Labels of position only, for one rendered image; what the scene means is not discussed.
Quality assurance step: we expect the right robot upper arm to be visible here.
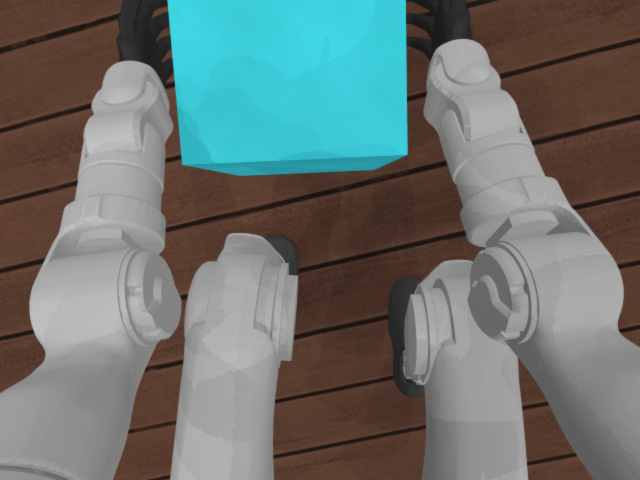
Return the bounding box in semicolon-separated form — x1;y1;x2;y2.
468;232;640;480

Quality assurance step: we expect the right robot hand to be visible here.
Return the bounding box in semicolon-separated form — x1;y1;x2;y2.
406;0;472;61

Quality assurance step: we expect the left robot upper arm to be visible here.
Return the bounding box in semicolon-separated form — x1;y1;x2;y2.
0;247;182;480

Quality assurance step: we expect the left robot hand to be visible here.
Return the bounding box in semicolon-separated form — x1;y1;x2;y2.
116;0;174;90

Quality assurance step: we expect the left robot shin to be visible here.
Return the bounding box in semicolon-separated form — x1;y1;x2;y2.
184;233;285;339

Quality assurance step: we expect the carton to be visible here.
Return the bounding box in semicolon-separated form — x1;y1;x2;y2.
167;0;408;176

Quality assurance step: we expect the left robot forearm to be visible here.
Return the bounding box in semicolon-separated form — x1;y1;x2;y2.
29;61;174;345

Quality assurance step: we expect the right robot forearm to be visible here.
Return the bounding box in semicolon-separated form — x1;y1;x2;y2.
423;39;624;306

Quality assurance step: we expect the right robot foot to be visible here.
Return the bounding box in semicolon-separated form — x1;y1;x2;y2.
388;277;425;398

